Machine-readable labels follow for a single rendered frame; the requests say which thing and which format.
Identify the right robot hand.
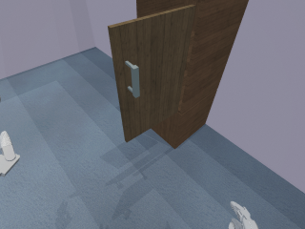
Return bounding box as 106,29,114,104
228,201,258,229

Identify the handle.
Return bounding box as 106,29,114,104
125,60,140,98

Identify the left robot hand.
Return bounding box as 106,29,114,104
0,96,20,177

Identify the cupboard door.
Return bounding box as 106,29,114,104
108,4,196,142

